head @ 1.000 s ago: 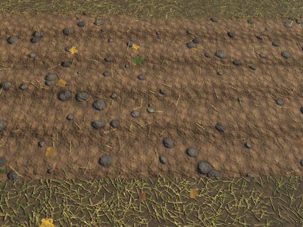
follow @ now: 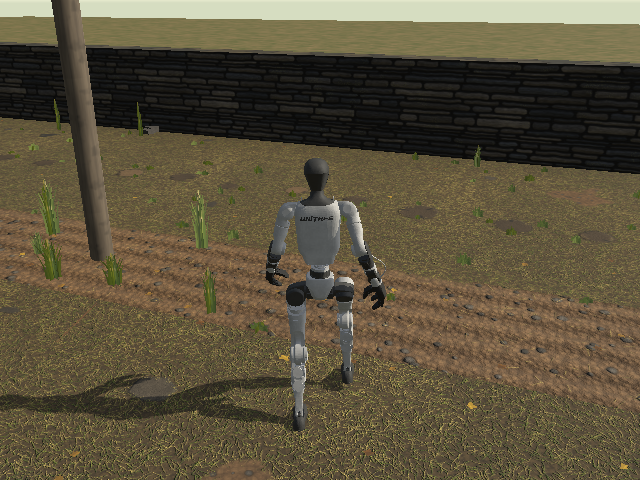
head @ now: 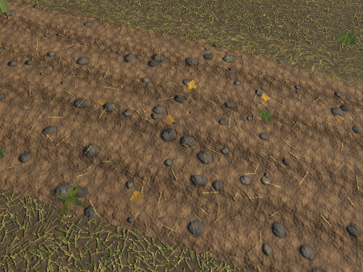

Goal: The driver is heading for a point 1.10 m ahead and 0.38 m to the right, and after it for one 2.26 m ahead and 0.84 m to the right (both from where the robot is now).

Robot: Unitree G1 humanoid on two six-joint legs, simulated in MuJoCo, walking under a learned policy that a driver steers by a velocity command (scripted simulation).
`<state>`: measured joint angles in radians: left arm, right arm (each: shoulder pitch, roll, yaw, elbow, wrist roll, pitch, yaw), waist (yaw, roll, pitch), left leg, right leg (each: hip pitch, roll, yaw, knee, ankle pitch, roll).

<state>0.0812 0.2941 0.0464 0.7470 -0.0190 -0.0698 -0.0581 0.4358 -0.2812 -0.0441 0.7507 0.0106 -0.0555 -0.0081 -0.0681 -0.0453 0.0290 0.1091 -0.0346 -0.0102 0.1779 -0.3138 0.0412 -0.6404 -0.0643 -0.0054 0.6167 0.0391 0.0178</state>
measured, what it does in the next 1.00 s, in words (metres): walks ahead, turning right: right foot, then left foot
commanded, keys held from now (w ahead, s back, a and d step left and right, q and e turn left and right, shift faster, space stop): w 0.34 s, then w+e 0.66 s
